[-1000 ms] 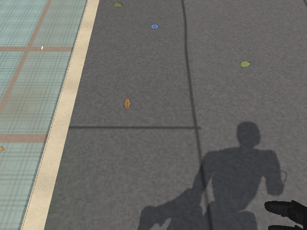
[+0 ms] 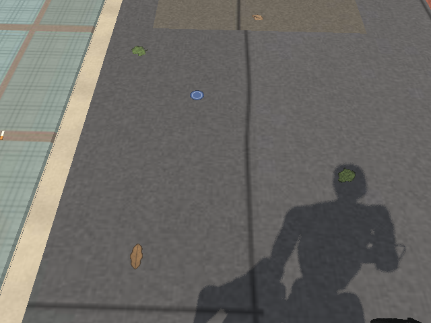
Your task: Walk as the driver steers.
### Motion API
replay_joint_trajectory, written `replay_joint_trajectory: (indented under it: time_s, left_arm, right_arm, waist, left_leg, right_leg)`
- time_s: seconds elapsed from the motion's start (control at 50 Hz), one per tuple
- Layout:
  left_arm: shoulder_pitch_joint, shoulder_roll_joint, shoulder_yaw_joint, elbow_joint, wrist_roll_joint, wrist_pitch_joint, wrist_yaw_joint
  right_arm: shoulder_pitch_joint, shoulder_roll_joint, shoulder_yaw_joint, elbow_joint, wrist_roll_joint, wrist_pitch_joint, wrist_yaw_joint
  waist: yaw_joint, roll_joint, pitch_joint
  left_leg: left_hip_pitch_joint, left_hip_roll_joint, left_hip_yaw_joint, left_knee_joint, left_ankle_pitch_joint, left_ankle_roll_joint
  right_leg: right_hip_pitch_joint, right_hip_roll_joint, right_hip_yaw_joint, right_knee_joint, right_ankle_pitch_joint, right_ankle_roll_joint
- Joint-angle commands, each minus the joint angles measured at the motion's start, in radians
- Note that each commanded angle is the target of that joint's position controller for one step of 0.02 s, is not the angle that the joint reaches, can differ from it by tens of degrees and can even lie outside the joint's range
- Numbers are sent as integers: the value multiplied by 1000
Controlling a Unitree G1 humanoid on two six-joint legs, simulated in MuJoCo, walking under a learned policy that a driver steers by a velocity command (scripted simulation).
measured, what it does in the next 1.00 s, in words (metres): walks ahead: left foot, then right foot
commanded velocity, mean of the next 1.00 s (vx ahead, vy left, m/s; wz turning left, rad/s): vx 0.15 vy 0.00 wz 0.17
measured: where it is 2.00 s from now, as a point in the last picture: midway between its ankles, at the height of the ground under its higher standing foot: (243, 267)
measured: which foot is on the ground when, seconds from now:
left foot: up 0.00-0.00, down 0.02-0.46, up 0.48-0.74, down 0.76-1.00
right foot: down 0.00-0.02, up 0.04-0.44, down 0.46-0.82, up 0.84-1.00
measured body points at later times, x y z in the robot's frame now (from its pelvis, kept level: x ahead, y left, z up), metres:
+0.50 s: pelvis +0.23 +0.00 +0.00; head +0.26 +0.01 +0.45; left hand +0.35 +0.30 -0.08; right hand +0.42 -0.25 -0.10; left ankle +0.13 +0.09 -0.71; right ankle +0.36 -0.07 -0.72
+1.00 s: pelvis +0.27 +0.01 +0.02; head +0.30 +0.02 +0.46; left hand +0.37 +0.32 -0.09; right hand +0.42 -0.25 -0.10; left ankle +0.21 +0.15 -0.72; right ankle +0.30 -0.09 -0.68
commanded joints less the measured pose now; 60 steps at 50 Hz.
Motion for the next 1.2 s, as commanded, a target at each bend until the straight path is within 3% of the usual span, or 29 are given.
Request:
replay_joint_trajectory:
  time_s: [0.02,0.04,0.06,0.08,0.12,0.16,0.22,0.36,0.44,0.46,0.48,0.5,0.52,0.54,0.58,0.64,0.74,0.78,0.8,0.84,0.9,0.98,1.06,1.08,1.1,1.12,1.14,1.16,1.2]
  left_arm:
    - [-42,178,34,-80,5,1,22]
    - [52,24,-14,-132,40,-26,4]
    - [-29,85,-11,-140,7,-68,-12]
    - [-133,136,2,-175,-30,-90,-21]
    - [-150,138,5,-167,9,-100,-7]
    - [-118,145,16,-165,27,-71,-4]
    - [-119,87,-1,-170,33,-38,5]
    - [-277,83,-11,-200,17,-27,-15]
    - [-219,109,5,-189,37,-51,-22]
    - [-199,151,10,-197,55,-58,-15]
    - [-194,187,12,-204,79,-49,-9]
    - [-147,109,-1,-176,57,-35,-11]
    - [-162,77,-13,-183,33,-29,-16]
    - [-181,78,-14,-180,30,-19,-19]
    - [-250,85,-18,-181,29,-4,-21]
    - [-275,83,-16,-163,28,19,-24]
    - [-234,148,10,-159,-7,41,-9]
    - [-239,109,2,-175,-1,35,-7]
    - [-258,95,1,-187,1,30,-10]
    - [-244,92,8,-182,2,30,-15]
    - [-191,105,28,-169,-3,51,-16]
    - [-226,54,4,-198,-13,69,-35]
    - [-172,93,23,-203,-12,78,-55]
    - [-126,110,34,-190,-7,82,-45]
    - [-70,176,58,-188,-11,84,-30]
    - [-1,316,85,-201,-1,72,-26]
    - [53,256,63,-193,18,40,-38]
    - [19,210,48,-189,15,17,-36]
    - [-68,166,32,-200,-4,6,-20]
  right_arm:
    - [347,-248,-108,7,6,4,-24]
    - [336,-353,-124,3,15,3,-36]
    - [362,-286,-102,-28,4,-12,-33]
    - [314,-234,-87,-30,-9,-24,-33]
    - [171,-179,-72,-56,-7,-27,-37]
    - [118,-156,-63,-82,-21,-21,-47]
    - [119,-200,-76,-70,-18,-14,-66]
    - [170,-187,-74,-42,-2,45,-103]
    - [136,-143,-54,-47,-10,43,-104]
    - [163,-102,-40,-57,-27,34,-102]
    - [306,-74,-31,-40,-29,26,-100]
    - [334,-118,-32,-30,-23,31,-98]
    - [290,-185,-51,-21,-15,47,-99]
    - [226,-189,-58,-21,-12,67,-105]
    - [193,-167,-57,-18,-15,97,-110]
    - [187,-67,-27,1,-26,89,-104]
    - [193,-114,-48,31,-22,71,-105]
    - [193,-182,-67,25,-40,67,-110]
    - [196,-186,-75,37,-41,67,-110]
    - [133,-179,-73,6,-49,57,-117]
    - [93,-165,-68,-12,-34,30,-128]
    - [78,-189,-80,0,-16,50,-123]
    - [76,-208,-85,10,7,57,-118]
    - [112,-193,-81,24,8,49,-112]
    - [156,-154,-73,33,-16,40,-102]
    - [72,-79,-44,-55,-54,25,-99]
    - [4,-123,-54,-64,-26,7,-91]
    - [-13,-152,-64,-71,1,-5,-81]
    - [-21,-180,-77,-48,-14,-22,-83]
  waist:
    - [-233,-19,-212]
    - [-113,245,-280]
    - [-177,136,-416]
    - [-191,91,-272]
    - [-100,-22,-118]
    - [-45,-6,-99]
    - [-29,7,-97]
    - [-97,84,-150]
    - [-47,95,-136]
    - [-54,17,-192]
    - [-117,-192,-260]
    - [-100,-277,-315]
    - [-76,-173,-267]
    - [-66,-120,-219]
    - [-82,-115,-132]
    - [-85,-194,-99]
    - [-84,-178,-119]
    - [-76,-54,-104]
    - [-71,74,-73]
    - [-73,191,-38]
    - [-63,113,-50]
    - [-90,143,-66]
    - [-62,140,-95]
    - [-49,99,-121]
    - [-39,-62,-155]
    - [-16,-345,-173]
    - [48,-223,-206]
    - [21,-183,-118]
    - [-14,-115,-21]
  left_leg:
    - [561,-27,-88,-61,-21,111]
    - [890,237,-648,-130,-158,297]
    - [967,308,-906,-274,-268,350]
    - [873,286,-749,-294,-114,296]
    - [578,202,-491,-267,295,228]
    - [409,161,-390,-284,514,215]
    - [293,104,-289,-284,659,199]
    - [330,61,-327,-182,390,92]
    - [376,52,-402,-30,279,47]
    - [328,-14,-357,91,151,4]
    - [155,-133,-273,288,-346,-61]
    - [73,-121,-247,420,-609,-112]
    - [54,-87,-257,504,-590,-140]
    - [29,-75,-235,552,-540,-159]
    - [61,-39,-214,488,-457,-175]
    - [233,-40,-111,166,-395,-181]
    - [368,-69,-80,-144,-130,-112]
    - [423,47,-165,-146,-148,-35]
    - [382,89,-215,-192,-206,12]
    - [365,245,-350,-279,-37,93]
    - [441,327,-326,-222,395,146]
    - [466,246,-154,-186,447,92]
    - [434,244,-91,-88,363,50]
    - [372,217,-52,-14,226,10]
    - [202,153,28,186,-31,-68]
    - [-157,-38,40,468,-563,-145]
    - [-223,-26,-139,601,-598,-133]
    - [-271,9,-157,608,-508,-105]
    - [-251,49,-148,495,-336,-86]
  right_leg:
    - [-280,-185,33,596,922,-62]
    - [-747,28,99,954,-53,11]
    - [-867,62,342,1077,-163,-2]
    - [-939,11,362,1064,-79,-22]
    - [-841,-61,343,905,34,-18]
    - [-714,-75,338,839,62,8]
    - [-661,-34,297,657,147,52]
    - [-556,46,318,277,428,58]
    - [-437,16,323,87,528,-22]
    - [-290,-105,420,89,828,-74]
    - [-80,-304,638,132,1183,-248]
    - [-58,-417,829,93,1060,-360]
    - [-108,-372,812,71,839,-345]
    - [-151,-316,741,59,673,-299]
    - [-293,-249,636,2,456,-246]
    - [-398,-118,505,-25,376,-197]
    - [-399,-126,588,-5,232,-187]
    - [-532,-62,516,59,131,-115]
    - [-569,19,404,146,77,-74]
    - [-628,81,293,391,38,-34]
    - [-733,22,322,695,-104,6]
    - [-643,0,236,522,21,33]
    - [-445,44,158,235,195,-13]
    - [-325,74,165,153,267,-45]
    - [-138,-20,341,102,422,-106]
    - [-6,-304,859,7,355,-339]
    - [-23,-363,986,-72,131,-421]
    - [-65,-330,923,-94,-46,-382]
    - [-170,-246,801,-119,-133,-289]
Keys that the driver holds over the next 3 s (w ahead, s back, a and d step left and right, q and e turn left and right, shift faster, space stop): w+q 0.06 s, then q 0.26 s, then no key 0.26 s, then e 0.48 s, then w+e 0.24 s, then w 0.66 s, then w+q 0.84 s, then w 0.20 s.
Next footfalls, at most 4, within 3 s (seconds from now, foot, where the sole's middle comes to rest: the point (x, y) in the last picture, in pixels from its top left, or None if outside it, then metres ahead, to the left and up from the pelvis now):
0.02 left None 0.18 0.09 -0.76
0.46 right None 0.40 -0.06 -0.76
0.76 left None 0.25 0.15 -0.76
1.10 right None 0.34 -0.10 -0.76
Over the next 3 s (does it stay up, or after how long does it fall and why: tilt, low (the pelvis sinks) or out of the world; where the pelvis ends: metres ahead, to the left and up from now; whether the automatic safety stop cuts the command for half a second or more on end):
stays up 1.18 -0.02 0.02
